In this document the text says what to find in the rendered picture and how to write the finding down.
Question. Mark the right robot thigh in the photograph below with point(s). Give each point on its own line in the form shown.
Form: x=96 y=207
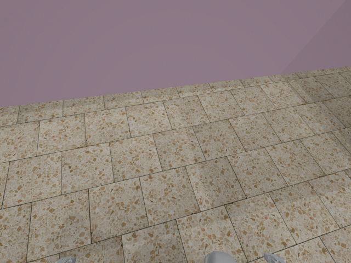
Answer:
x=219 y=257

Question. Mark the right robot hand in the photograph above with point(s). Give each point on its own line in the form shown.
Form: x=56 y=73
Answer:
x=272 y=258

